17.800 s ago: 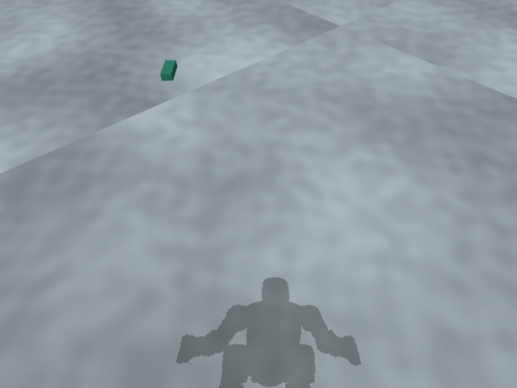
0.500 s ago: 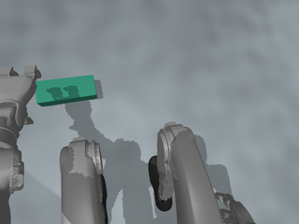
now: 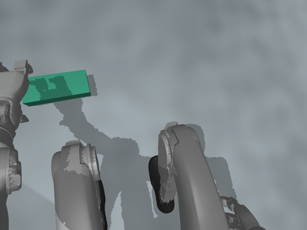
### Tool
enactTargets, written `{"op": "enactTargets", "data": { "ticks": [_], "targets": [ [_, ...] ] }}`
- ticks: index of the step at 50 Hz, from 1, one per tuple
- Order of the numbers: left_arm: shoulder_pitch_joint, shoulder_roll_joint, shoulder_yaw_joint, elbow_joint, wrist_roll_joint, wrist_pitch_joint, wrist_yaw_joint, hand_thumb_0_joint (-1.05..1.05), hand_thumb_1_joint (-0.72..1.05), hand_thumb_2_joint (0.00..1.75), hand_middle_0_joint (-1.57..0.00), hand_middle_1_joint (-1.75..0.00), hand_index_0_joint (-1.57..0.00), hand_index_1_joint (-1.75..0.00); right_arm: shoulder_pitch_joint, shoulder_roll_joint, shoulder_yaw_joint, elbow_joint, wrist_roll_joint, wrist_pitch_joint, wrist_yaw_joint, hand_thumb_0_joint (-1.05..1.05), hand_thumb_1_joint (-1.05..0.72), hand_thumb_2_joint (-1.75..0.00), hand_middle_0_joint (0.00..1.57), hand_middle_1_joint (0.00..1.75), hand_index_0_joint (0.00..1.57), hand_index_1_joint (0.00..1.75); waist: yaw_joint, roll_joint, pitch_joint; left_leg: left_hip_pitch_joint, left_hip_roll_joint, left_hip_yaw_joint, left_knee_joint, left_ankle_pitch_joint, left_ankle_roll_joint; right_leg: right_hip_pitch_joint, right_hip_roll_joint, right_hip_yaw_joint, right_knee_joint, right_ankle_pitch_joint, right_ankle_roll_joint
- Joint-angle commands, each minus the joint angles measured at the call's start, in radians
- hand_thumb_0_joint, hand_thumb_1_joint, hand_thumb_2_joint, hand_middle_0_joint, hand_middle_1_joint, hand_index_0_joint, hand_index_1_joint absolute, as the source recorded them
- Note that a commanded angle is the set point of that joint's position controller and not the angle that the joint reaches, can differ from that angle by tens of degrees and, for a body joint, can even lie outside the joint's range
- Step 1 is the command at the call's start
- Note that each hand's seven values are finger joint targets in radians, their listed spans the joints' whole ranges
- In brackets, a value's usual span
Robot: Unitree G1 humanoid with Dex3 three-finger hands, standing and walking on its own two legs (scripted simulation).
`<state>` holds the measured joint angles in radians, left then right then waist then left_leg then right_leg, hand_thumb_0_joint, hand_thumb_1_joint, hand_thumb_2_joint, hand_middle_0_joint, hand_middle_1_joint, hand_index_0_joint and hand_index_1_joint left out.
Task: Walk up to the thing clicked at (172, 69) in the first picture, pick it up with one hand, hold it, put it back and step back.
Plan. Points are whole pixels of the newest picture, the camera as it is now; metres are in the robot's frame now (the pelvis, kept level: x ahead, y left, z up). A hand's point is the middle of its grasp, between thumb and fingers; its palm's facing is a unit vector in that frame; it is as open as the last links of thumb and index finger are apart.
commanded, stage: rise first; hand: left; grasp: from above
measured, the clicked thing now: (57, 87) +0.51 +0.21 -0.32
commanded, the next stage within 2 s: approach in 1.70 s
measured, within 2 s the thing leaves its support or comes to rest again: neither
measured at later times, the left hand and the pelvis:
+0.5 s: hand (21, 94) +0.46 +0.27 -0.20, palm faces -0.45 -0.04 -0.89, open 14.0 cm; pelvis +0.00 +0.00 -0.01, yaw -1 degrees
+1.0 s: hand (24, 92) +0.47 +0.27 -0.21, palm faces -0.45 -0.04 -0.89, open 13.8 cm; pelvis -0.01 +0.00 -0.02, yaw -2 degrees
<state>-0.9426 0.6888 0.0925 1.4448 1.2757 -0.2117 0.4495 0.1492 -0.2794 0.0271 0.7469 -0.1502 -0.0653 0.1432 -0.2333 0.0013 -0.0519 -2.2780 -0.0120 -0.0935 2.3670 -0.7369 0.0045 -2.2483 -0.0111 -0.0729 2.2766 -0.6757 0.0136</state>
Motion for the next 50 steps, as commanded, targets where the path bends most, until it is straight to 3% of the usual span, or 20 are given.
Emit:
{"op": "enactTargets", "data": {
  "ticks": [1, 11, 15, 17, 22, 24, 26, 30, 33, 38, 40, 41, 50],
  "targets": [
    [-0.288, 0.25, 0.034, -0.109, -0.011, 0.008, 0.036, 0.0, -0.54, 1.01, -0.06, -1.02, -0.07, -1.01, 0.248, -0.245, -0.069, -0.005, 0.003, 0.0, -0.009, 0.0, -0.9, -0.9, 0.2, 0.3, 0.2, 0.3, -0.025, 0.241, -0.7, 0.506, -0.017, 0.056, -0.225, 0.285, 0.033, 0.378, 0.026, -0.06, -0.209, 0.279, -0.043],
    [-0.338, 0.265, 0.024, -0.11, -0.012, 0.006, 0.041, 0.0, -0.55, 1.03, -0.07, -1.02, -0.07, -1.03, 0.229, -0.252, -0.056, -0.008, 0.003, -0.002, -0.01, 0.0, -0.9, -0.9, 0.2, 0.3, 0.2, 0.3, -0.022, 0.274, -0.691, 0.473, -0.019, 0.057, -0.225, 0.221, 0.032, 0.348, 0.036, -0.07, -0.199, 0.223, -0.05],
    [-0.352, 0.247, 0.006, -0.074, -0.007, 0.012, 0.039, 0.0, -0.55, 1.02, -0.07, -1.03, -0.07, -1.03, 0.234, -0.26, -0.053, -0.007, 0.004, -0.007, -0.008, 0.0, -0.9, -0.9, 0.2, 0.3, 0.2, 0.3, -0.047, 0.282, -0.648, 0.472, -0.014, 0.038, -0.236, 0.196, 0.026, 0.296, 0.032, -0.081, -0.186, 0.198, -0.051],
    [-0.363, 0.237, -0.007, -0.072, -0.007, 0.012, 0.037, 0.0, -0.54, 1.02, -0.07, -1.04, -0.07, -1.03, 0.233, -0.259, -0.049, -0.006, 0.003, -0.007, -0.009, 0.0, -0.9, -0.9, 0.2, 0.3, 0.2, 0.3, -0.049, 0.286, -0.664, 0.484, -0.014, 0.037, -0.231, 0.205, 0.026, 0.298, 0.036, -0.083, -0.184, 0.21, -0.054],
    [-0.378, 0.263, 0.008, -0.082, -0.008, 0.02, 0.038, 0.0, -0.54, 1.01, -0.08, -1.02, -0.08, -1.03, 0.246, -0.266, -0.041, -0.006, 0.003, -0.01, -0.008, 0.0, -0.9, -0.9, 0.2, 0.3, 0.2, 0.3, -0.052, 0.304, -0.676, 0.484, -0.015, 0.042, -0.219, 0.246, 0.024, 0.315, 0.032, -0.081, -0.177, 0.245, -0.05],
    [-0.374, 0.252, -0.008, -0.066, -0.008, 0.021, 0.033, 0.0, -0.52, 0.99, -0.07, -1.05, -0.09, -1.04, 0.242, -0.26, -0.033, -0.009, 0.003, -0.009, -0.005, 0.0, -0.9, -0.9, 0.2, 0.3, 0.2, 0.3, -0.06, 0.294, -0.677, 0.472, -0.016, 0.047, -0.204, 0.257, 0.028, 0.339, 0.038, -0.082, -0.18, 0.263, -0.049],
    [-0.387, 0.281, 0.012, -0.059, -0.011, 0.021, 0.036, 0.0, -0.53, 1.0, -0.08, -1.05, -0.08, -1.04, 0.253, -0.267, -0.033, -0.012, 0.003, -0.01, -0.003, 0.0, -0.9, -0.9, 0.2, 0.3, 0.2, 0.3, -0.063, 0.283, -0.67, 0.443, -0.017, 0.044, -0.207, 0.245, 0.029, 0.342, 0.035, -0.082, -0.175, 0.25, -0.049],
    [-0.393, 0.283, 0.004, -0.035, -0.003, 0.019, 0.029, 0.0, -0.53, 1.0, -0.08, -1.05, -0.09, -1.04, 0.255, -0.265, -0.022, -0.014, -0.001, -0.013, -0.002, 0.0, -0.91, -0.9, 0.2, 0.3, 0.2, 0.3, -0.076, 0.279, -0.652, 0.432, -0.018, 0.049, -0.195, 0.227, 0.032, 0.344, 0.037, -0.083, -0.18, 0.239, -0.048],
    [-0.375, 0.298, 0.013, -0.037, -0.006, 0.019, 0.031, 0.0, -0.52, 0.99, -0.08, -1.06, -0.09, -1.05, 0.252, -0.263, -0.016, -0.017, -0.002, -0.011, 0.002, 0.0, -0.91, -0.9, 0.2, 0.3, 0.2, 0.3, -0.061, 0.275, -0.676, 0.42, -0.018, 0.053, -0.194, 0.235, 0.034, 0.378, 0.042, -0.082, -0.182, 0.246, -0.046],
    [-0.4, 0.287, -0.002, -0.015, -0.003, 0.017, 0.033, 0.0, -0.51, 0.98, -0.07, -1.06, -0.09, -1.04, 0.255, -0.269, -0.01, -0.016, -0.005, -0.014, 0.003, 0.0, -0.91, -0.9, 0.2, 0.3, 0.2, 0.3, -0.087, 0.267, -0.635, 0.404, -0.015, 0.047, -0.182, 0.221, 0.036, 0.349, 0.044, -0.088, -0.185, 0.24, -0.046],
    [-0.405, 0.32, 0.015, -0.025, -0.003, 0.011, 0.037, 0.0, -0.51, 0.98, -0.08, -1.06, -0.09, -1.04, 0.257, -0.277, -0.008, -0.019, -0.006, -0.015, 0.004, 0.0, -0.9, -0.9, 0.2, 0.3, 0.2, 0.3, -0.079, 0.299, -0.645, 0.4, -0.017, 0.046, -0.196, 0.207, 0.031, 0.349, 0.043, -0.089, -0.179, 0.218, -0.048],
    [-0.388, 0.306, 0.005, -0.021, -0.002, 0.013, 0.037, 0.0, -0.51, 0.98, -0.08, -1.06, -0.09, -1.04, 0.252, -0.273, -0.006, -0.02, -0.005, -0.015, 0.004, 0.0, -0.91, -0.9, 0.2, 0.3, 0.2, 0.3, -0.067, 0.303, -0.647, 0.418, -0.016, 0.044, -0.2, 0.211, 0.028, 0.338, 0.044, -0.092, -0.173, 0.22, -0.052],
    [-0.409, 0.291, 0.001, -0.045, 0.003, 0.018, 0.043, 0.0, -0.51, 0.98, -0.09, -1.04, -0.1, -1.03, 0.264, -0.281, -0.007, -0.018, -0.009, -0.019, 0.01, 0.0, -0.9, -0.9, 0.2, 0.3, 0.2, 0.3, -0.092, 0.331, -0.652, 0.461, -0.013, 0.033, -0.196, 0.246, 0.022, 0.315, 0.04, -0.1, -0.164, 0.255, -0.05]
  ]
}}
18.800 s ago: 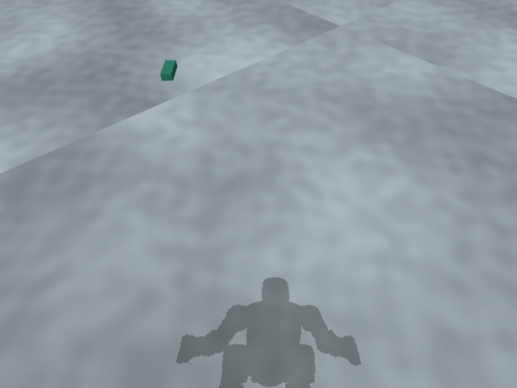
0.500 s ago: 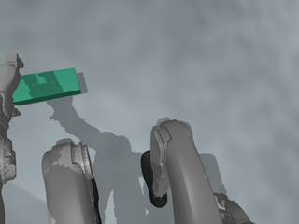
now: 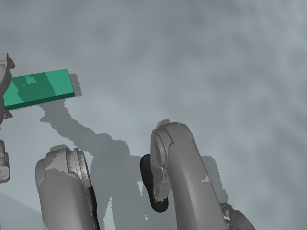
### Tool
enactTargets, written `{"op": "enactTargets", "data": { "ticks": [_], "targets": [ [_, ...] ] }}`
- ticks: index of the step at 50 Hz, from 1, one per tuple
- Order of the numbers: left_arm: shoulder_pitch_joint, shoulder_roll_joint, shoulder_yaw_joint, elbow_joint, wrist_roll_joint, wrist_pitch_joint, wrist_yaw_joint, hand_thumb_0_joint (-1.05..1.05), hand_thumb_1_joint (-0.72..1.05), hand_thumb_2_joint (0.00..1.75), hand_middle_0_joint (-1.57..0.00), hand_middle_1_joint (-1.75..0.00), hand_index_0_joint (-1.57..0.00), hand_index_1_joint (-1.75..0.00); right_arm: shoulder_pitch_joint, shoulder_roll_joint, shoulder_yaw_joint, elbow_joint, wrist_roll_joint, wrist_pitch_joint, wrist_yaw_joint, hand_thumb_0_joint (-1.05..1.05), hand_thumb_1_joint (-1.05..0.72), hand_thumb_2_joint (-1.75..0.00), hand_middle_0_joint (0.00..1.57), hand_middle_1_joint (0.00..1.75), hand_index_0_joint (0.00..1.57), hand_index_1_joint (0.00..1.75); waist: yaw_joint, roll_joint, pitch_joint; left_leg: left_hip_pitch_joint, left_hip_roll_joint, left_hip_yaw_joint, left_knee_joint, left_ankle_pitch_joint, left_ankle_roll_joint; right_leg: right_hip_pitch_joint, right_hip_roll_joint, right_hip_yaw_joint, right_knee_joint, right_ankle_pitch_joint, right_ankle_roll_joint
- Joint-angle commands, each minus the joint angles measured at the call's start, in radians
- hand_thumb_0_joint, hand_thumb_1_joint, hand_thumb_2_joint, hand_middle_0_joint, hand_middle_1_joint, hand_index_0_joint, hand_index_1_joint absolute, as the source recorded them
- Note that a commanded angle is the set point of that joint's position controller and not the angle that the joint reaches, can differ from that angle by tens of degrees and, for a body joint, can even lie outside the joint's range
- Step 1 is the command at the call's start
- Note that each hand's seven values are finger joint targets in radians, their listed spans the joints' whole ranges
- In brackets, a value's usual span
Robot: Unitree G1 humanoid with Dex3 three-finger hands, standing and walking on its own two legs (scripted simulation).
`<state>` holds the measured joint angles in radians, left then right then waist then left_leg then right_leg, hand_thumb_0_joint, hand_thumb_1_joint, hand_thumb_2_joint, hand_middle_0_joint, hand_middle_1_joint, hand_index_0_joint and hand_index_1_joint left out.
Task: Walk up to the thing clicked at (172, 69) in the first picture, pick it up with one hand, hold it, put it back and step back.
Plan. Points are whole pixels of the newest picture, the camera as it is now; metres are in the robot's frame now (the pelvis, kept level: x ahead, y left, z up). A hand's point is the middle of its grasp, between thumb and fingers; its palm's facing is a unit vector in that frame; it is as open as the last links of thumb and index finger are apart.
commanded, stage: rise first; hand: left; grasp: from above
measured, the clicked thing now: (37, 89) +0.51 +0.23 -0.30
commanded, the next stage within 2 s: approach in 0.70 s
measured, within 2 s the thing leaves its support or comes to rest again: neither
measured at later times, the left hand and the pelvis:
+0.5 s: hand (0, 92) +0.47 +0.28 -0.18, palm faces -0.45 -0.06 -0.89, open 13.8 cm; pelvis +0.00 +0.00 +0.00, yaw +0 degrees
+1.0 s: hand (9, 92) +0.47 +0.26 -0.18, palm faces -0.45 -0.04 -0.89, open 13.9 cm; pelvis +0.00 +0.00 +0.00, yaw +0 degrees
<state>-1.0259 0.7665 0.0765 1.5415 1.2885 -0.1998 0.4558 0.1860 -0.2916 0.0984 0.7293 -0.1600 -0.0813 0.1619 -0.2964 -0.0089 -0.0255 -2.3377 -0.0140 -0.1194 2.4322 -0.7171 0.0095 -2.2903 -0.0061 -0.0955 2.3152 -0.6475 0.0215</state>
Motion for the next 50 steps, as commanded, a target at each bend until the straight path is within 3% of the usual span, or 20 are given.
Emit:
{"op": "enactTargets", "data": {
  "ticks": [1, 3, 4, 5, 8, 10, 14, 16, 19, 22, 27, 29, 31, 36, 39, 40, 42, 43, 49, 50],
  "targets": [
    [-0.32, 0.209, 0.012, -0.125, -0.013, 0.008, 0.035, 0.0, -0.5, 0.98, -0.09, -1.04, -0.1, -1.03, 0.227, -0.268, -0.08, 0.0, 0.004, -0.003, -0.009, 0.0, -0.9, -0.9, 0.2, 0.3, 0.2, 0.3, -0.027, 0.329, -0.668, 0.508, -0.012, 0.061, -0.26, 0.216, 0.019, 0.355, 0.035, -0.076, -0.204, 0.22, -0.059],
    [-0.324, 0.231, 0.024, -0.171, -0.015, 0.007, 0.034, 0.0, -0.5, 0.97, -0.09, -1.04, -0.1, -1.03, 0.234, -0.266, -0.079, 0.0, 0.002, -0.006, -0.006, 0.0, -0.9, -0.9, 0.2, 0.3, 0.2, 0.3, -0.021, 0.341, -0.699, 0.508, -0.013, 0.072, -0.255, 0.225, 0.023, 0.399, 0.037, -0.071, -0.215, 0.232, -0.055],
    [-0.296, 0.24, 0.032, -0.158, -0.018, 0.012, 0.036, 0.0, -0.5, 0.98, -0.09, -1.04, -0.11, -1.03, 0.229, -0.268, -0.081, 0.001, 0.006, -0.005, -0.006, 0.0, -0.9, -0.9, 0.2, 0.3, 0.2, 0.3, 0.002, 0.345, -0.703, 0.513, -0.014, 0.072, -0.265, 0.229, 0.02, 0.391, 0.034, -0.069, -0.21, 0.23, -0.058],
    [-0.286, 0.229, 0.028, -0.149, -0.021, 0.014, 0.037, 0.0, -0.5, 0.97, -0.09, -1.04, -0.1, -1.03, 0.222, -0.265, -0.085, 0.001, 0.009, -0.004, -0.006, 0.0, -0.9, -0.9, 0.2, 0.3, 0.2, 0.3, 0.005, 0.351, -0.702, 0.523, -0.012, 0.069, -0.273, 0.227, 0.016, 0.371, 0.034, -0.071, -0.204, 0.225, -0.061],
    [-0.322, 0.18, -0.002, -0.142, -0.019, 0.015, 0.028, 0.0, -0.51, 0.98, -0.08, -1.04, -0.09, -1.03, 0.224, -0.264, -0.088, 0.003, 0.009, -0.005, -0.003, 0.0, -0.9, -0.9, 0.2, 0.3, 0.2, 0.3, -0.029, 0.334, -0.671, 0.525, -0.008, 0.054, -0.275, 0.215, 0.015, 0.332, 0.035, -0.079, -0.202, 0.217, -0.063],
    [-0.312, 0.206, 0.013, -0.154, -0.023, 0.013, 0.028, 0.0, -0.51, 0.99, -0.09, -1.04, -0.1, -1.03, 0.225, -0.265, -0.086, -0.001, 0.012, -0.003, -0.005, 0.0, -0.9, -0.9, 0.2, 0.3, 0.2, 0.3, -0.011, 0.349, -0.696, 0.522, -0.013, 0.062, -0.274, 0.222, 0.017, 0.362, 0.036, -0.073, -0.21, 0.221, -0.062],
    [-0.334, 0.204, 0.003, -0.114, -0.016, 0.013, 0.021, 0.0, -0.5, 0.98, -0.1, -1.03, -0.11, -1.02, 0.232, -0.259, -0.076, 0.007, 0.005, -0.009, 0.001, 0.0, -0.9, -0.9, 0.2, 0.3, 0.2, 0.3, -0.038, 0.297, -0.649, 0.47, -0.013, 0.073, -0.242, 0.213, 0.028, 0.379, 0.038, -0.066, -0.214, 0.226, -0.055],
    [-0.313, 0.203, 0.007, -0.098, -0.025, 0.013, 0.019, 0.0, -0.5, 0.97, -0.1, -1.03, -0.11, -1.02, 0.233, -0.264, -0.076, 0.001, 0.008, -0.013, 0.001, 0.0, -0.9, -0.9, 0.2, 0.3, 0.2, 0.3, -0.025, 0.291, -0.634, 0.458, -0.016, 0.075, -0.258, 0.193, 0.027, 0.376, 0.034, -0.064, -0.224, 0.2, -0.056],
    [-0.315, 0.236, 0.018, -0.131, -0.019, 0.007, 0.022, 0.0, -0.52, 1.0, -0.09, -1.02, -0.1, -1.02, 0.227, -0.267, -0.076, -0.004, 0.01, -0.012, -0.003, 0.0, -0.9, -0.9, 0.2, 0.3, 0.2, 0.3, -0.007, 0.319, -0.691, 0.485, -0.014, 0.072, -0.262, 0.203, 0.024, 0.389, 0.036, -0.069, -0.22, 0.203, -0.058],
    [-0.34, 0.202, 0.003, -0.124, -0.016, 0.011, 0.018, 0.0, -0.52, 0.99, -0.09, -1.04, -0.1, -1.03, 0.231, -0.266, -0.08, -0.004, 0.006, -0.013, -0.001, 0.0, -0.9, -0.9, 0.2, 0.3, 0.2, 0.3, -0.035, 0.306, -0.654, 0.498, -0.011, 0.066, -0.26, 0.202, 0.022, 0.353, 0.036, -0.073, -0.217, 0.206, -0.058],
    [-0.314, 0.198, 0.0, -0.107, -0.019, 0.011, 0.022, 0.0, -0.52, 0.99, -0.1, -1.03, -0.1, -1.03, 0.225, -0.265, -0.074, -0.001, 0.005, -0.015, 0.002, 0.0, -0.9, -0.9, 0.2, 0.3, 0.2, 0.3, -0.024, 0.318, -0.658, 0.485, -0.013, 0.067, -0.262, 0.202, 0.021, 0.367, 0.038, -0.074, -0.214, 0.204, -0.06],
    [-0.347, 0.243, 0.025, -0.144, -0.015, 0.006, 0.026, 0.0, -0.52, 0.99, -0.09, -1.03, -0.09, -1.03, 0.231, -0.269, -0.075, -0.005, 0.005, -0.016, 0.003, 0.0, -0.9, -0.9, 0.2, 0.3, 0.2, 0.3, -0.023, 0.323, -0.672, 0.482, -0.012, 0.068, -0.259, 0.204, 0.022, 0.378, 0.039, -0.072, -0.211, 0.205, -0.06],
    [-0.329, 0.217, 0.006, -0.121, -0.012, 0.01, 0.025, 0.0, -0.52, 0.99, -0.08, -1.04, -0.09, -1.03, 0.224, -0.263, -0.072, -0.007, 0.007, -0.017, 0.003, 0.0, -0.9, -0.9, 0.2, 0.3, 0.2, 0.3, -0.022, 0.338, -0.675, 0.497, -0.012, 0.068, -0.261, 0.212, 0.019, 0.365, 0.04, -0.073, -0.203, 0.212, -0.062],
    [-0.33, 0.247, 0.034, -0.111, -0.006, 0.01, 0.031, 0.0, -0.53, 1.0, -0.09, -1.02, -0.09, -1.02, 0.231, -0.277, -0.073, -0.008, -0.001, -0.023, 0.007, 0.0, -0.9, -0.9, 0.2, 0.3, 0.2, 0.3, -0.033, 0.322, -0.644, 0.488, -0.011, 0.065, -0.251, 0.203, 0.021, 0.346, 0.035, -0.076, -0.202, 0.204, -0.06],
    [-0.311, 0.223, 0.027, -0.116, -0.014, 0.004, 0.026, 0.0, -0.52, 0.99, -0.1, -1.02, -0.1, -1.02, 0.23, -0.268, -0.073, -0.011, 0.0, -0.024, 0.01, 0.0, -0.9, -0.9, 0.2, 0.3, 0.2, 0.3, -0.03, 0.337, -0.664, 0.49, -0.012, 0.066, -0.257, 0.213, 0.019, 0.374, 0.039, -0.077, -0.202, 0.214, -0.06],
    [-0.302, 0.217, 0.019, -0.119, -0.016, 0.005, 0.026, 0.0, -0.58, 1.06, -0.11, -0.99, -0.07, -1.03, 0.234, -0.269, -0.075, -0.008, 0.003, -0.023, 0.009, 0.0, -0.9, -0.9, 0.2, 0.3, 0.2, 0.3, -0.015, 0.336, -0.681, 0.499, -0.014, 0.069, -0.258, 0.221, 0.019, 0.374, 0.035, -0.074, -0.208, 0.218, -0.059],
    [-0.317, 0.195, 0.008, -0.132, -0.021, 0.005, 0.022, 0.0, -0.52, 1.0, -0.07, -1.04, -0.08, -1.03, 0.238, -0.268, -0.077, -0.009, 0.0, -0.025, 0.014, 0.0, -0.89, -0.89, 0.2, 0.3, 0.2, 0.3, -0.033, 0.335, -0.676, 0.494, -0.013, 0.069, -0.255, 0.214, 0.02, 0.375, 0.037, -0.076, -0.206, 0.218, -0.059],
    [-0.318, 0.166, -0.013, -0.149, -0.026, 0.004, 0.023, 0.0, -0.53, 1.01, -0.07, -1.03, -0.08, -1.03, 0.232, -0.265, -0.08, -0.003, 0.004, -0.023, 0.012, 0.0, -0.89, -0.89, 0.2, 0.3, 0.2, 0.3, -0.024, 0.347, -0.701, 0.512, -0.012, 0.069, -0.261, 0.211, 0.019, 0.371, 0.04, -0.076, -0.211, 0.214, -0.061],
    [-0.485, 0.079, -0.082, -0.138, -0.026, 0.006, 0.042, 0.0, -0.52, 1.0, -0.06, -1.04, -0.08, -1.02, 0.256, -0.265, -0.073, 0.025, -0.006, -0.034, 0.01, 0.0, -0.89, -0.89, 0.2, 0.3, 0.2, 0.3, -0.106, 0.315, -0.64, 0.475, -0.007, 0.064, -0.238, 0.176, 0.024, 0.341, 0.047, -0.082, -0.225, 0.2, -0.057],
    [-0.506, 0.083, -0.08, -0.142, -0.022, 0.01, 0.053, 0.0, -0.52, 1.01, -0.07, -1.03, -0.08, -1.02, 0.264, -0.268, -0.073, 0.031, -0.006, -0.034, 0.007, 0.0, -0.89, -0.89, 0.2, 0.3, 0.2, 0.3, -0.096, 0.314, -0.676, 0.486, -0.008, 0.062, -0.24, 0.188, 0.023, 0.354, 0.047, -0.081, -0.227, 0.211, -0.056]
  ]
}}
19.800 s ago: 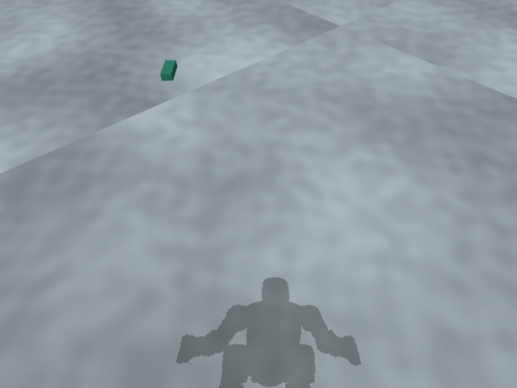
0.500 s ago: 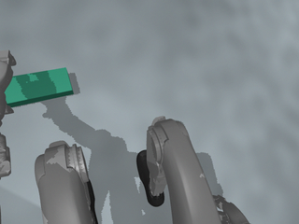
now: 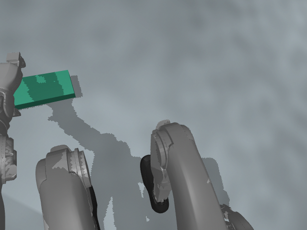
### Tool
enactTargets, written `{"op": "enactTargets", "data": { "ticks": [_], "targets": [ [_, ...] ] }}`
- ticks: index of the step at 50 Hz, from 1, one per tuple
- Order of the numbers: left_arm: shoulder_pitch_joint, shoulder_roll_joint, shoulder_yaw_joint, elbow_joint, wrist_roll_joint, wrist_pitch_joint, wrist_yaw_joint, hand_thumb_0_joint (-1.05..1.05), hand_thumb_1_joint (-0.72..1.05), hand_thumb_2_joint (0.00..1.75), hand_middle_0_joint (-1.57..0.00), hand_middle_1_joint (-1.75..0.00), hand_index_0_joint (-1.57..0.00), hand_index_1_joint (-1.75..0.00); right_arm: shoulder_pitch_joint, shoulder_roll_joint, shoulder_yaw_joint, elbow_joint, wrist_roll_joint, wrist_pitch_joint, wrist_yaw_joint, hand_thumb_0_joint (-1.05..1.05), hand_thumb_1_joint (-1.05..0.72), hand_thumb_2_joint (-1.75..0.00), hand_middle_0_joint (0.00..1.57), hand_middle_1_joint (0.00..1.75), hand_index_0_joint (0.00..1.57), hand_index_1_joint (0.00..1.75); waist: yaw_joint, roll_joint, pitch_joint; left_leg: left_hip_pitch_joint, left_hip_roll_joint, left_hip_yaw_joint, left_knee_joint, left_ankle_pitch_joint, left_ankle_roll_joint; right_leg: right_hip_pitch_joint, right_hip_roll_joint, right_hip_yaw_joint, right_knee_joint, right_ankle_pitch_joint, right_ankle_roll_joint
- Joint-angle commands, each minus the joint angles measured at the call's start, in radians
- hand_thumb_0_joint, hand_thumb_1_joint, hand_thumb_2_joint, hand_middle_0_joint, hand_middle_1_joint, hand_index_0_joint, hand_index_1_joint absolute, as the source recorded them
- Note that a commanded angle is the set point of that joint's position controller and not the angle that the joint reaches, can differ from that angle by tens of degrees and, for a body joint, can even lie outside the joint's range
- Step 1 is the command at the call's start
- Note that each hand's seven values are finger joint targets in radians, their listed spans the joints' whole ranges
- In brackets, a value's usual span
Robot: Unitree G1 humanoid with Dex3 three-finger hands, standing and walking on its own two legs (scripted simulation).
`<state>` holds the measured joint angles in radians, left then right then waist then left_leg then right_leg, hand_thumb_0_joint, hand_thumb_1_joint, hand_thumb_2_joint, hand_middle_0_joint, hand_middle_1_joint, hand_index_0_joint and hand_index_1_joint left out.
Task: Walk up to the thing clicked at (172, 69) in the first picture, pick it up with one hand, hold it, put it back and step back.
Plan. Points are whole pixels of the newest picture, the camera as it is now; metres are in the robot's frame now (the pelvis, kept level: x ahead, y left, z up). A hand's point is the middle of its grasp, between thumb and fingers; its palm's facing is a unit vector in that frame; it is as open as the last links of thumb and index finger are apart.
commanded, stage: approach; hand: left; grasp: from above
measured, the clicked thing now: (38, 90) +0.52 +0.23 -0.30
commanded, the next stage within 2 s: close in in 0.46 s
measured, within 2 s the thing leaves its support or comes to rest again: neither
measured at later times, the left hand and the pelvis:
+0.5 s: hand (19, 88) +0.49 +0.24 -0.19, palm faces -0.48 -0.07 -0.87, open 14.1 cm; pelvis +0.00 +0.00 +0.00, yaw -1 degrees
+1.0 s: hand (26, 88) +0.49 +0.23 -0.21, palm faces -0.46 -0.07 -0.88, open 14.1 cm; pelvis +0.00 +0.00 -0.01, yaw -1 degrees
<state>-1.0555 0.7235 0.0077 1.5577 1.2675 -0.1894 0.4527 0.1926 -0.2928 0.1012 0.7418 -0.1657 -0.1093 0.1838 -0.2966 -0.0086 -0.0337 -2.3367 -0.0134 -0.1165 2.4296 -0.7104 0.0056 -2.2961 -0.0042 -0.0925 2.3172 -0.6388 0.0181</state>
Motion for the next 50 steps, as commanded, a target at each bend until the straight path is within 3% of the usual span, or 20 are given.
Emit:
{"op": "enactTargets", "data": {
  "ticks": [1, 5, 6, 11, 13, 15, 17, 18, 20, 21, 22, 23, 26, 33, 37, 40, 42, 44, 45, 50],
  "targets": [
    [-0.501, 0.154, 0.001, -0.144, 0.003, 0.006, 0.072, 0.0, -0.53, 1.01, -0.06, -1.03, -0.07, -1.02, 0.253, -0.272, -0.074, 0.019, 0.0, -0.008, -0.017, 0.0, -0.89, -0.89, 0.2, 0.3, 0.2, 0.3, -0.09, 0.347, -0.671, 0.495, -0.01, 0.059, -0.245, 0.19, 0.022, 0.342, 0.04, -0.085, -0.218, 0.206, -0.056],
    [-0.558, 0.162, 0.005, -0.04, 0.041, 0.053, 0.102, 0.0, -0.52, 1.0, -0.06, -1.03, -0.08, -1.01, 0.258, -0.277, -0.053, 0.013, -0.016, -0.011, -0.008, 0.0, -0.89, -0.89, 0.2, 0.3, 0.2, 0.3, -0.126, 0.352, -0.634, 0.492, -0.007, 0.055, -0.242, 0.191, 0.02, 0.321, 0.042, -0.091, -0.204, 0.216, -0.059],
    [-0.567, 0.205, 0.031, -0.036, 0.046, 0.063, 0.11, 0.0, -0.53, 1.01, -0.07, -1.02, -0.07, -1.02, 0.26, -0.285, -0.052, 0.013, -0.014, -0.011, -0.008, 0.0, -0.89, -0.89, 0.2, 0.3, 0.2, 0.3, -0.114, 0.367, -0.631, 0.484, -0.009, 0.057, -0.245, 0.186, 0.022, 0.32, 0.04, -0.086, -0.208, 0.21, -0.059],
    [-0.446, 0.235, 0.052, 0.023, 0.034, 0.142, 0.094, 0.0, -0.56, 1.02, -0.07, -1.02, -0.07, -1.02, 0.235, -0.293, -0.03, -0.043, 0.002, -0.006, 0.005, 0.0, -0.89, -0.89, 0.2, 0.3, 0.2, 0.3, -0.079, 0.361, -0.66, 0.465, -0.011, 0.073, -0.245, 0.232, 0.031, 0.394, 0.046, -0.072, -0.206, 0.246, -0.058],
    [-0.339, 0.225, 0.046, 0.093, 0.008, 0.17, 0.073, 0.0, -0.56, 1.02, -0.07, -1.03, -0.07, -1.03, 0.218, -0.285, -0.022, -0.064, 0.012, 0.0, 0.011, 0.0, -0.89, -0.89, 0.2, 0.3, 0.2, 0.3, -0.06, 0.337, -0.66, 0.418, -0.011, 0.079, -0.243, 0.245, 0.038, 0.439, 0.049, -0.064, -0.198, 0.259, -0.053],
    [-0.293, 0.285, 0.098, 0.032, -0.024, 0.177, 0.051, 0.0, -0.57, 1.03, -0.07, -1.02, -0.06, -1.02, 0.229, -0.291, -0.033, -0.061, 0.02, 0.008, 0.011, 0.0, -0.89, -0.89, 0.2, 0.3, 0.2, 0.3, -0.045, 0.274, -0.636, 0.363, -0.011, 0.08, -0.243, 0.215, 0.048, 0.472, 0.051, -0.058, -0.214, 0.234, -0.044],
    [-0.32, 0.233, 0.062, -0.055, -0.054, 0.165, 0.017, 0.0, -0.58, 1.03, -0.07, -1.03, -0.06, -1.04, 0.218, -0.272, -0.032, -0.084, 0.024, 0.008, 0.012, 0.0, -0.9, -0.89, 0.2, 0.3, 0.2, 0.3, -0.043, 0.286, -0.685, 0.37, -0.009, 0.085, -0.234, 0.224, 0.05, 0.503, 0.049, -0.052, -0.221, 0.25, -0.044],
    [-0.284, 0.292, 0.117, -0.081, -0.058, 0.161, 0.011, 0.0, -0.58, 1.03, -0.07, -1.04, -0.06, -1.04, 0.242, -0.286, -0.047, -0.072, 0.024, 0.016, 0.011, 0.0, -0.9, -0.89, 0.2, 0.3, 0.2, 0.3, -0.042, 0.272, -0.699, 0.377, -0.007, 0.084, -0.228, 0.247, 0.049, 0.54, 0.048, -0.055, -0.223, 0.271, -0.04],
    [-0.309, 0.239, 0.089, -0.153, -0.084, 0.129, -0.018, 0.0, -0.57, 1.01, -0.06, -1.05, -0.06, -1.05, 0.242, -0.279, -0.057, -0.069, 0.026, 0.02, 0.01, 0.0, -0.9, -0.89, 0.2, 0.3, 0.2, 0.3, -0.043, 0.284, -0.707, 0.376, -0.007, 0.081, -0.222, 0.24, 0.039, 0.533, 0.049, -0.056, -0.221, 0.258, -0.051],
    [-0.335, 0.218, 0.069, -0.199, -0.082, 0.109, -0.03, 0.0, -0.57, 1.01, -0.06, -1.05, -0.07, -1.05, 0.248, -0.276, -0.061, -0.072, 0.024, 0.023, 0.006, 0.0, -0.9, -0.89, 0.2, 0.3, 0.2, 0.3, -0.053, 0.285, -0.719, 0.38, -0.008, 0.08, -0.217, 0.237, 0.037, 0.535, 0.049, -0.058, -0.233, 0.256, -0.049],
    [-0.346, 0.268, 0.104, -0.247, -0.079, 0.089, -0.031, 0.0, -0.57, 1.02, -0.07, -1.05, -0.07, -1.05, 0.264, -0.284, -0.075, -0.056, 0.024, 0.027, 0.001, 0.0, -0.9, -0.89, 0.2, 0.3, 0.2, 0.3, -0.052, 0.291, -0.739, 0.405, -0.004, 0.074, -0.214, 0.232, 0.034, 0.539, 0.049, -0.059, -0.235, 0.243, -0.052],
    [-0.392, 0.203, 0.062, -0.285, -0.079, 0.07, -0.041, 0.0, -0.57, 1.01, -0.06, -1.05, -0.07, -1.04, 0.271, -0.285, -0.078, -0.064, 0.024, 0.025, -0.002, 0.0, -0.9, -0.89, 0.2, 0.3, 0.2, 0.3, -0.066, 0.3, -0.717, 0.406, -0.007, 0.076, -0.206, 0.227, 0.028, 0.51, 0.045, -0.062, -0.241, 0.233, -0.059],
    [-0.426, 0.139, 0.01, -0.318, -0.063, 0.028, -0.041, 0.0, -0.55, 1.01, -0.07, -1.04, -0.07, -1.04, 0.29, -0.272, -0.089, -0.03, 0.018, 0.022, -0.009, 0.0, -0.9, -0.89, 0.2, 0.3, 0.2, 0.3, -0.08, 0.325, -0.719, 0.457, -0.007, 0.067, -0.214, 0.198, 0.019, 0.452, 0.045, -0.074, -0.245, 0.197, -0.063],
    [-0.396, 0.099, -0.02, -0.081, -0.013, 0.033, 0.032, 0.0, -0.52, 1.07, -0.08, -1.05, -0.08, -1.05, 0.272, -0.267, -0.07, 0.004, 0.004, 0.006, -0.011, 0.0, -0.89, -0.89, 0.2, 0.3, 0.2, 0.3, -0.091, 0.311, -0.616, 0.463, -0.008, 0.05, -0.251, 0.176, 0.019, 0.346, 0.047, -0.098, -0.219, 0.187, -0.062],
    [-0.413, 0.14, -0.008, -0.001, 0.01, 0.053, 0.064, 0.0, -0.53, 1.05, -0.08, -1.04, -0.08, -1.04, 0.243, -0.273, -0.047, -0.007, 0.0, 0.0, -0.01, 0.0, -0.89, -0.89, 0.2, 0.3, 0.2, 0.3, -0.078, 0.322, -0.591, 0.442, -0.011, 0.056, -0.26, 0.181, 0.023, 0.35, 0.048, -0.094, -0.213, 0.194, -0.063],
    [-0.443, 0.14, 0.0, 0.017, 0.025, 0.068, 0.072, 0.0, -0.54, 1.01, -0.06, -1.01, -0.07, -1.0, 0.241, -0.287, -0.04, -0.018, -0.008, -0.012, -0.003, 0.0, -0.89, -0.89, 0.2, 0.3, 0.2, 0.3, -0.112, 0.34, -0.558, 0.475, -0.006, 0.044, -0.258, 0.179, 0.019, 0.309, 0.043, -0.099, -0.197, 0.195, -0.061],
    [-0.427, 0.21, 0.053, 0.012, 0.032, 0.07, 0.084, 0.0, -0.53, 1.0, -0.06, -0.99, -0.05, -1.0, 0.247, -0.303, -0.04, -0.026, -0.011, -0.017, -0.001, 0.0, -0.89, -0.9, 0.2, 0.3, 0.2, 0.3, -0.099, 0.35, -0.576, 0.483, -0.006, 0.043, -0.254, 0.198, 0.019, 0.327, 0.039, -0.095, -0.192, 0.206, -0.059],
    [-0.405, 0.178, 0.029, 0.053, 0.031, 0.073, 0.085, 0.0, -0.54, 1.0, -0.06, -1.0, -0.06, -1.0, 0.228, -0.291, -0.03, -0.04, -0.016, -0.024, 0.006, 0.0, -0.89, -0.9, 0.2, 0.3, 0.2, 0.3, -0.119, 0.325, -0.536, 0.433, -0.007, 0.055, -0.231, 0.17, 0.027, 0.332, 0.044, -0.089, -0.198, 0.188, -0.055],
    [-0.379, 0.21, 0.056, 0.075, 0.033, 0.074, 0.086, 0.0, -0.53, 1.0, -0.06, -1.0, -0.06, -1.0, 0.236, -0.298, -0.026, -0.043, -0.021, -0.025, 0.009, 0.0, -0.89, -0.9, 0.2, 0.3, 0.2, 0.3, -0.125, 0.289, -0.523, 0.405, -0.008, 0.058, -0.221, 0.164, 0.035, 0.358, 0.046, -0.088, -0.207, 0.186, -0.049],
    [-0.42, 0.267, 0.075, 0.02, 0.017, 0.05, 0.104, 0.0, -0.54, 1.0, -0.06, -1.0, -0.05, -1.01, 0.252, -0.312, -0.015, -0.047, -0.023, -0.035, 0.012, 0.0, -0.89, -0.9, 0.2, 0.3, 0.2, 0.3, -0.12, 0.345, -0.605, 0.447, -0.001, 0.045, -0.217, 0.188, 0.026, 0.402, 0.05, -0.099, -0.196, 0.201, -0.051]
  ]
}}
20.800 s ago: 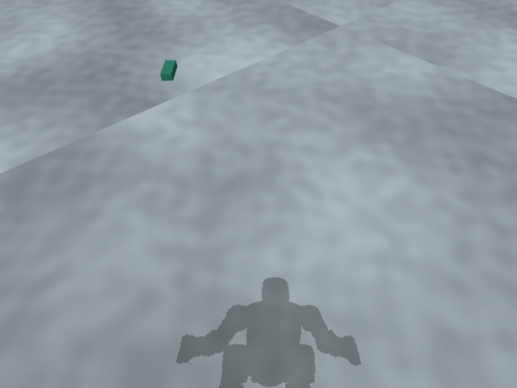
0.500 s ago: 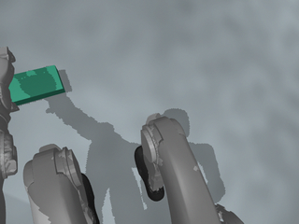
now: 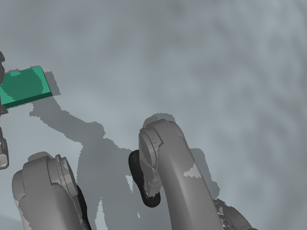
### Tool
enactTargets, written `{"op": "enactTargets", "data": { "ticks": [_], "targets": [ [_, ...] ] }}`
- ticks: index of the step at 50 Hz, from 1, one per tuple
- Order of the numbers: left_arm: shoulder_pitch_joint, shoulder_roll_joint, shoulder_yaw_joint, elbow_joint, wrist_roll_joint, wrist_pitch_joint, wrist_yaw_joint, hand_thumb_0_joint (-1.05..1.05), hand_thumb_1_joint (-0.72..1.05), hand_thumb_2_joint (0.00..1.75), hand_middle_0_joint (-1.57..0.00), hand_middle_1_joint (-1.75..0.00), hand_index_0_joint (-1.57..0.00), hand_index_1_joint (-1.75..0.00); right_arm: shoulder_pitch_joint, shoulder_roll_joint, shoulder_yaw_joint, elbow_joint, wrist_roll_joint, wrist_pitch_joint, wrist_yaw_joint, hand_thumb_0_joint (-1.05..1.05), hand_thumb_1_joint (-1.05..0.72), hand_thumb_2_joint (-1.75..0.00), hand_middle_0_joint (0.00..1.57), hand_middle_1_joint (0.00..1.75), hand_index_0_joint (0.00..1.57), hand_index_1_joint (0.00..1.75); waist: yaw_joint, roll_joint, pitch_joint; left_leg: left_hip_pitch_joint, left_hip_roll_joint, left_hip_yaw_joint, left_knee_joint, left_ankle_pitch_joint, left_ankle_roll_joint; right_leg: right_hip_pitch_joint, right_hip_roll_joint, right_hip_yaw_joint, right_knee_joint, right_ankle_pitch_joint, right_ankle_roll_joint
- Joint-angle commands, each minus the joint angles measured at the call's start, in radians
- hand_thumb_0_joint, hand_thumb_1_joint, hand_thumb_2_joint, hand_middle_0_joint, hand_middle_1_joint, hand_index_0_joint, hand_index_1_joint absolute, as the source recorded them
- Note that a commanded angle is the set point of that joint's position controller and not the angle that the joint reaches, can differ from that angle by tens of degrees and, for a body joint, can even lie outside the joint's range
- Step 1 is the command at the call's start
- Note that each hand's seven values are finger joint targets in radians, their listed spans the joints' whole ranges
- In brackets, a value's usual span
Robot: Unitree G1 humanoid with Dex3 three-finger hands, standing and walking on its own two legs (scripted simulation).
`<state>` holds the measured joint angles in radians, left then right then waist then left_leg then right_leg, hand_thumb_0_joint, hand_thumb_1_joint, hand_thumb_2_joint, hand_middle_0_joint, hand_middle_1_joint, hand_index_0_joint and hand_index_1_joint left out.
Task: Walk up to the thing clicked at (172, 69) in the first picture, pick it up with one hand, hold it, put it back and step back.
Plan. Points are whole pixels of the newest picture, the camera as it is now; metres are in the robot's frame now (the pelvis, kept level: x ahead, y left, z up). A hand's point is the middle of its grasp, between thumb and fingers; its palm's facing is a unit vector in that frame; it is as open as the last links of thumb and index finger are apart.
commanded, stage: rest palm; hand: left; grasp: from above
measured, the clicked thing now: (8, 91) +0.51 +0.24 -0.29
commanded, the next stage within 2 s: close in 1.00 s
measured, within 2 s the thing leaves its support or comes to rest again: neither
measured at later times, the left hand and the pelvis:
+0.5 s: hand (1, 91) +0.50 +0.24 -0.25, palm faces -0.44 -0.11 -0.89, open 13.6 cm; pelvis +0.00 +0.00 -0.01, yaw -4 degrees
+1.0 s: hand (5, 94) +0.49 +0.24 -0.27, palm faces -0.45 -0.10 -0.89, open 13.8 cm; pelvis +0.00 +0.01 -0.01, yaw -5 degrees
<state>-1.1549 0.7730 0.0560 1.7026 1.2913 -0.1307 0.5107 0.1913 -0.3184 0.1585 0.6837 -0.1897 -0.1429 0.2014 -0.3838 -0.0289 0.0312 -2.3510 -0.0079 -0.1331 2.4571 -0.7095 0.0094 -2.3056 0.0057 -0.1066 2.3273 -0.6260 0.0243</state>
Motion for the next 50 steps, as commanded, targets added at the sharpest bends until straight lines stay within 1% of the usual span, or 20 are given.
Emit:
{"op": "enactTargets", "data": {
  "ticks": [1, 3, 4, 5, 7, 9, 12, 15, 18, 21, 24, 25, 26, 30, 33, 34, 39, 42, 45, 50],
  "targets": [
    [-0.324, 0.209, 0.022, -0.103, -0.012, -0.016, 0.048, 0.0, -0.54, 1.0, -0.06, -1.0, -0.06, -1.01, 0.251, -0.283, -0.063, 0.009, -0.005, -0.007, -0.001, 0.0, -0.89, -0.9, 0.2, 0.3, 0.2, 0.3, -0.051, 0.353, -0.651, 0.45, -0.005, 0.06, -0.226, 0.19, 0.023, 0.414, 0.039, -0.086, -0.195, 0.196, -0.056],
    [-0.334, 0.246, 0.037, -0.134, -0.005, -0.033, 0.056, 0.0, -0.54, 1.01, -0.06, -1.0, -0.05, -1.01, 0.259, -0.292, -0.054, 0.015, -0.012, -0.015, 0.0, 0.0, -0.89, -0.9, 0.2, 0.3, 0.2, 0.3, -0.05, 0.379, -0.663, 0.466, -0.002, 0.056, -0.216, 0.215, 0.02, 0.425, 0.041, -0.093, -0.194, 0.219, -0.056],
    [-0.341, 0.235, 0.025, -0.126, -0.001, -0.037, 0.058, 0.0, -0.53, 1.01, -0.07, -0.99, -0.06, -1.0, 0.254, -0.3, -0.051, 0.01, -0.019, -0.021, 0.004, 0.0, -0.89, -0.9, 0.2, 0.3, 0.2, 0.3, -0.062, 0.392, -0.657, 0.482, -0.002, 0.055, -0.208, 0.22, 0.016, 0.417, 0.039, -0.096, -0.182, 0.223, -0.058],
    [-0.341, 0.267, 0.044, -0.152, 0.003, -0.046, 0.068, 0.0, -0.53, 1.0, -0.06, -1.0, -0.06, -1.0, 0.266, -0.3, -0.048, 0.018, -0.021, -0.021, 0.007, 0.0, -0.89, -0.9, 0.2, 0.3, 0.2, 0.3, -0.055, 0.419, -0.679, 0.516, 0.002, 0.048, -0.213, 0.248, 0.01, 0.43, 0.041, -0.103, -0.179, 0.242, -0.058],
    [-0.316, 0.252, 0.04, -0.104, 0.005, -0.053, 0.076, 0.0, -0.51, 1.04, -0.08, -1.01, -0.07, -1.02, 0.266, -0.298, -0.03, 0.02, -0.034, -0.03, 0.018, 0.0, -0.89, -0.9, 0.2, 0.3, 0.2, 0.3, -0.074, 0.395, -0.645, 0.488, 0.002, 0.046, -0.194, 0.248, 0.012, 0.431, 0.041, -0.11, -0.177, 0.25, -0.053],
    [-0.302, 0.298, 0.064, -0.126, 0.006, -0.06, 0.097, 0.0, -0.51, 1.04, -0.07, -1.02, -0.06, -1.03, 0.269, -0.312, -0.033, 0.023, -0.035, -0.032, 0.02, 0.0, -0.89, -0.9, 0.2, 0.3, 0.2, 0.3, -0.055, 0.417, -0.656, 0.488, 0.003, 0.043, -0.199, 0.247, 0.01, 0.45, 0.046, -0.112, -0.183, 0.251, -0.055],
    [-0.294, 0.292, 0.049, -0.087, 0.019, -0.059, 0.111, 0.0, -0.49, 1.05, -0.08, -1.04, -0.07, -1.04, 0.263, -0.316, -0.022, 0.024, -0.046, -0.043, 0.033, 0.0, -0.89, -0.9, 0.2, 0.3, 0.2, 0.3, -0.072, 0.409, -0.611, 0.463, 0.007, 0.043, -0.178, 0.222, 0.014, 0.439, 0.051, -0.116, -0.179, 0.241, -0.052],
    [-0.268, 0.309, 0.065, -0.083, 0.02, -0.049, 0.13, 0.0, -0.47, 1.06, -0.08, -1.06, -0.08, -1.06, 0.261, -0.327, -0.021, 0.023, -0.048, -0.049, 0.044, 0.0, -0.89, -0.9, 0.2, 0.3, 0.2, 0.3, -0.065, 0.432, -0.624, 0.506, 0.012, 0.029, -0.187, 0.271, 0.005, 0.441, 0.054, -0.128, -0.167, 0.278, -0.054],
    [-0.267, 0.291, 0.045, -0.034, 0.014, -0.04, 0.133, 0.0, -0.46, 1.04, -0.08, -1.06, -0.09, -1.05, 0.249, -0.327, 0.0, 0.015, -0.056, -0.062, 0.063, 0.0, -0.89, -0.9, 0.2, 0.3, 0.2, 0.3, -0.096, 0.404, -0.544, 0.458, 0.013, 0.022, -0.18, 0.238, 0.011, 0.427, 0.057, -0.134, -0.17, 0.258, -0.051],
    [-0.29, 0.347, 0.075, -0.084, 0.011, -0.036, 0.145, 0.0, -0.48, 1.04, -0.08, -1.06, -0.08, -1.06, 0.251, -0.348, -0.009, 0.019, -0.052, -0.067, 0.064, 0.0, -0.9, -0.9, 0.2, 0.3, 0.2, 0.3, -0.075, 0.442, -0.615, 0.496, 0.016, 0.017, -0.185, 0.259, 0.007, 0.464, 0.06, -0.132, -0.172, 0.274, -0.052],
    [-0.261, 0.292, 0.042, -0.003, 0.009, -0.029, 0.145, 0.0, -0.47, 1.03, -0.07, -1.07, -0.08, -1.06, 0.236, -0.334, 0.005, 0.013, -0.051, -0.076, 0.073, 0.0, -0.9, -0.9, 0.2, 0.3, 0.2, 0.3, -0.106, 0.413, -0.531, 0.46, 0.019, 0.008, -0.182, 0.232, 0.008, 0.424, 0.062, -0.143, -0.166, 0.258, -0.05],
    [-0.279, 0.299, 0.035, -0.011, 0.004, -0.031, 0.145, 0.0, -0.47, 1.04, -0.07, -1.08, -0.08, -1.07, 0.227, -0.337, 0.01, 0.013, -0.053, -0.08, 0.075, 0.0, -0.9, -0.9, 0.2, 0.3, 0.2, 0.3, -0.109, 0.401, -0.522, 0.434, 0.017, 0.01, -0.176, 0.203, 0.014, 0.427, 0.064, -0.141, -0.176, 0.238, -0.047],
    [-0.303, 0.339, 0.059, -0.056, 0.001, -0.037, 0.152, 0.0, -0.48, 1.05, -0.08, -1.08, -0.08, -1.07, 0.239, -0.344, 0.008, 0.016, -0.05, -0.079, 0.072, 0.0, -0.9, -0.9, 0.2, 0.3, 0.2, 0.3, -0.098, 0.419, -0.566, 0.453, 0.018, 0.009, -0.185, 0.22, 0.014, 0.457, 0.062, -0.14, -0.183, 0.251, -0.046],
    [-0.28, 0.312, 0.032, 0.0, 0.008, -0.033, 0.153, 0.0, -0.49, 1.03, -0.07, -1.07, -0.07, -1.06, 0.209, -0.345, 0.016, 0.006, -0.05, -0.086, 0.075, 0.0, -0.9, -0.9, 0.2, 0.3, 0.2, 0.3, -0.106, 0.407, -0.507, 0.446, 0.021, -0.005, -0.193, 0.177, 0.009, 0.413, 0.063, -0.149, -0.175, 0.218, -0.048],
    [-0.302, 0.321, 0.032, -0.034, 0.01, -0.038, 0.157, 0.0, -0.49, 1.02, -0.07, -1.08, -0.08, -1.07, 0.212, -0.35, 0.015, 0.009, -0.051, -0.087, 0.078, 0.0, -0.9, -0.9, 0.2, 0.3, 0.2, 0.3, -0.111, 0.444, -0.553, 0.493, 0.023, -0.008, -0.196, 0.221, 0.005, 0.435, 0.064, -0.15, -0.171, 0.255, -0.048],
    [-0.294, 0.306, 0.02, -0.011, 0.007, -0.036, 0.157, 0.0, -0.49, 1.0, -0.06, -1.08, -0.08, -1.06, 0.2, -0.346, 0.019, 0.006, -0.051, -0.092, 0.08, 0.0, -0.9, -0.9, 0.2, 0.3, 0.2, 0.3, -0.115, 0.429, -0.52, 0.472, 0.023, -0.009, -0.19, 0.2, 0.006, 0.416, 0.063, -0.152, -0.169, 0.242, -0.047],
    [-0.297, 0.319, 0.019, -0.013, 0.008, -0.038, 0.169, 0.0, -0.5, 1.02, -0.07, -1.07, -0.07, -1.07, 0.209, -0.361, 0.026, -0.001, -0.052, -0.093, 0.084, 0.0, -0.9, -0.9, 0.2, 0.3, 0.2, 0.3, -0.121, 0.444, -0.529, 0.493, 0.027, -0.021, -0.203, 0.235, 0.001, 0.44, 0.066, -0.159, -0.171, 0.268, -0.048],
    [-0.279, 0.308, 0.002, 0.022, 0.004, -0.033, 0.174, 0.0, -0.51, 1.02, -0.07, -1.07, -0.07, -1.07, 0.196, -0.362, 0.034, -0.006, -0.054, -0.1, 0.088, 0.0, -0.9, -0.9, 0.2, 0.3, 0.2, 0.3, -0.13, 0.409, -0.473, 0.447, 0.027, -0.019, -0.2, 0.196, 0.004, 0.43, 0.068, -0.158, -0.179, 0.242, -0.044],
    [-0.294, 0.345, 0.011, -0.004, -0.006, -0.033, 0.18, 0.0, -0.52, 1.04, -0.07, -1.07, -0.07, -1.07, 0.193, -0.368, 0.04, -0.01, -0.055, -0.109, 0.088, 0.0, -0.9, -0.9, 0.2, 0.3, 0.2, 0.3, -0.126, 0.421, -0.501, 0.465, 0.028, -0.016, -0.199, 0.189, 0.006, 0.456, 0.071, -0.152, -0.191, 0.241, -0.044],
    [-0.305, 0.334, 0.007, -0.028, -0.006, -0.031, 0.183, 0.0, -0.53, 1.07, -0.08, -1.06, -0.06, -1.07, 0.198, -0.371, 0.05, -0.023, -0.058, -0.122, 0.1, 0.0, -0.9, -0.91, 0.2, 0.3, 0.2, 0.3, -0.146, 0.456, -0.51, 0.518, 0.035, -0.035, -0.198, 0.254, -0.005, 0.452, 0.066, -0.165, -0.173, 0.287, -0.04]
  ]
}}
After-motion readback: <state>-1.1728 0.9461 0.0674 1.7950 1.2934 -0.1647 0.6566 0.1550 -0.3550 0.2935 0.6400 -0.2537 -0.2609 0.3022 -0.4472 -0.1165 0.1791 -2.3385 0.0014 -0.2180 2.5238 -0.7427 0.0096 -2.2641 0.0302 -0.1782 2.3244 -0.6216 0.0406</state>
